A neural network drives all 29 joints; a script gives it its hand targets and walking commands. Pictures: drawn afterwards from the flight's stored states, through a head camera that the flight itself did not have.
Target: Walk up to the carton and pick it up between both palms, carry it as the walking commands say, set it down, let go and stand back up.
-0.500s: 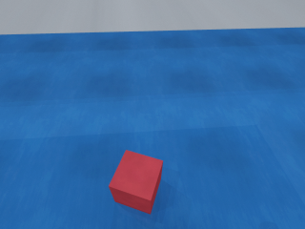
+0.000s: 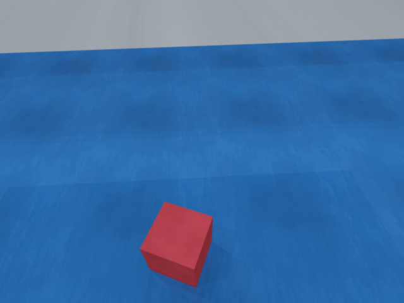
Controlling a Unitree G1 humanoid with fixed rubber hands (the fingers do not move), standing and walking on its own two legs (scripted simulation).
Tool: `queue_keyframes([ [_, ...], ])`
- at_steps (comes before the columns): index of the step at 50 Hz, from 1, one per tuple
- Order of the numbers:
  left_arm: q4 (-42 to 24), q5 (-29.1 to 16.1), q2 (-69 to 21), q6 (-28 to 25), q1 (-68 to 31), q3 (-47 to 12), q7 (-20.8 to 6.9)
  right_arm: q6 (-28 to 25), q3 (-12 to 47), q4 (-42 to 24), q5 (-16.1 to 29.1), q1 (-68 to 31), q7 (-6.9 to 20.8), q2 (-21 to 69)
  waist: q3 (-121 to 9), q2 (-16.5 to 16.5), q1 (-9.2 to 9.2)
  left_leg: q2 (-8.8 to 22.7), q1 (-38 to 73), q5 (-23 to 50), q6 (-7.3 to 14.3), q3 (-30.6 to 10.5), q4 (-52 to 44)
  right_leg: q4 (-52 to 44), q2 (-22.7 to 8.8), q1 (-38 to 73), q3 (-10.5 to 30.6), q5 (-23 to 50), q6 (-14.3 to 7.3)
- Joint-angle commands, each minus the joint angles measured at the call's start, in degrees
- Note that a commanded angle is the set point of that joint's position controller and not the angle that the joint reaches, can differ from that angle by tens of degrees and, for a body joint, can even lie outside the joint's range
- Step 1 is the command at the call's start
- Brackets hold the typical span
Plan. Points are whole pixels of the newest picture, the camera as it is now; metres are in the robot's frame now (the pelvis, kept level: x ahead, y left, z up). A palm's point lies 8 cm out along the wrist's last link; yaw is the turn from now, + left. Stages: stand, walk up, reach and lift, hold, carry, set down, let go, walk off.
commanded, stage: walk up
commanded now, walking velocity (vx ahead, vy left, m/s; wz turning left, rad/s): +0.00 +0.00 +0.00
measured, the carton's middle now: (180, 244) +0.53 +0.10 -0.65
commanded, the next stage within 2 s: none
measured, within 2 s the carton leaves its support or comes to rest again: neither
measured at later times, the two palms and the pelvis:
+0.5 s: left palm out of the picture -0.02 +0.24 -0.15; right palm out of the picture -0.05 -0.18 -0.15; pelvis +0.00 +0.03 +0.00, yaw -2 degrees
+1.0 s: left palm (11, 299) +0.20 +0.42 -0.13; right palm out of the picture -0.03 -0.02 -0.13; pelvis +0.08 +0.18 +0.01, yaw -13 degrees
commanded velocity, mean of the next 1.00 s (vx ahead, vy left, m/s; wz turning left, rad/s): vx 0.09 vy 0.12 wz -0.19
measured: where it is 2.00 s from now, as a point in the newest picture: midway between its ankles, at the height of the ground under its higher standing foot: outside the picture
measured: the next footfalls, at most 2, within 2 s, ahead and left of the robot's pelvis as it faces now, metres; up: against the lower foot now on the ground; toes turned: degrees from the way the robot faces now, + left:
left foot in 0.82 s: +0.09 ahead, +0.30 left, +0.00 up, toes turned -3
right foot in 1.18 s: +0.19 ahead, +0.09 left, +0.00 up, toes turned -20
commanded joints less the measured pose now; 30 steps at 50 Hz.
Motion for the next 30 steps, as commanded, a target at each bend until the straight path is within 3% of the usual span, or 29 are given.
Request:
queue_keyframes([
  [1, -2.15, -0.32, 4.48, -0.83, 0.95, 0.9, -0.12, -1.53, -0.11, 0.59, 0.01, 4.79, -0.25, -4.37, 1.38, 1.74, 0.09, 7.72, -1.8, 13.62, 2.12, -5.87, -7.02, -3.8, -5.2, 1.75, 6.03, 3.58, -0.33],
  [5, -0.37, -0.2, 5.11, -0.73, 2.84, 0.91, -0.17, -2.13, 0.41, 1.3, 0.12, 4.97, -0.12, -3.06, 1.85, 0.65, 0.73, 5.41, -4.34, 10.29, 1.74, -3.62, -6.48, -4.29, -6.96, 6.68, 7.05, 9.17, -0.43],
  [14, 1.28, -0.05, 4.58, -0.26, 3.84, 0.71, 0.19, -2.53, 0.44, 2.82, -0.07, 6.41, -0.03, -2.71, 3.39, -1.46, 0.52, 5.32, -5.18, 7.33, 1.93, -4.67, -7.52, -5.25, -6.69, 6.08, 6.48, 5.28, 0.28],
  [22, 2.55, -0.02, 3.86, -0.2, 5.33, 0.39, 0.39, -2.72, 0.51, 3.52, -0.07, 6.92, -0.07, -2.08, 3.85, -0.83, 0.57, 5.24, -5.77, 6.49, 2.12, -5.1, -8.06, -4.91, -6.61, 6.17, 6.52, 5.57, 0.6],
  [23, 0.2, 0.51, 8.59, 0.14, 6.29, 2.06, 0.88, -2.48, 0.25, 1.23, -2.27, 4.31, -0.18, -4.25, 4.32, 0.07, 1.09, 5.88, -6.97, 1.36, 1.45, 0.83, -1.42, -1.56, -8.1, 2.39, 8.39, 0.86, -0.82],
  [24, 4.1, 1.69, 14.39, 1.06, 18.4, 3.06, 1.68, -0.36, -2.73, -1.29, -3.31, 0.99, 1.16, -7.47, 4.88, 3.26, 5.49, -1.01, -17.54, -9.09, -2.57, 9.31, 12.59, -10.73, -20.7, 7.14, 28.62, -13.11, -5.99],
  [25, 4.87, 2.12, 18.18, 1.79, 22.2, 4.08, 2.83, 0.98, -2.31, -4.76, -4.33, -2.51, 1.89, -6.5, 4.18, -2.87, 7.79, 0.73, -27.81, -12.62, -3.35, 0.28, 27.9, -17.68, -30.78, 7.32, 45.57, -23.24, -10.72],
  [26, 2.67, 1.84, 17.68, 2.09, 17.2, 4.16, 3.19, 1.05, -2.24, -5.34, -4.43, -2.43, 2.31, -6.4, 5.51, -2.66, 5.75, 2.71, -28.88, -9.96, -3.75, -2.26, 33.3, -18.51, -30.31, 2.7, 42.88, -25.66, -10.71],
  [28, -0.68, 1.05, 14.87, 1.57, 8.35, 4.74, 3.14, 0.4, -2.71, -5.82, -3.73, 0.21, 2.38, -6.83, 5.28, -7.16, 2.34, 5.19, -27.24, -4.05, -4.23, -4.36, 34.93, -14.94, -23.89, -1.25, 32.28, -20.03, -7.57],
  [30, -1.48, 1.22, 13.26, 1.26, 7.17, 4.56, 2.71, 0.45, -2.58, -6.18, -2.97, 1.1, 3.05, -6.63, 3.02, -10.97, 0.92, 3.43, -21.06, -0.91, -4.09, -1.86, 30.72, -13.3, -17.95, -6.23, 23.75, -15.12, -4.58],
])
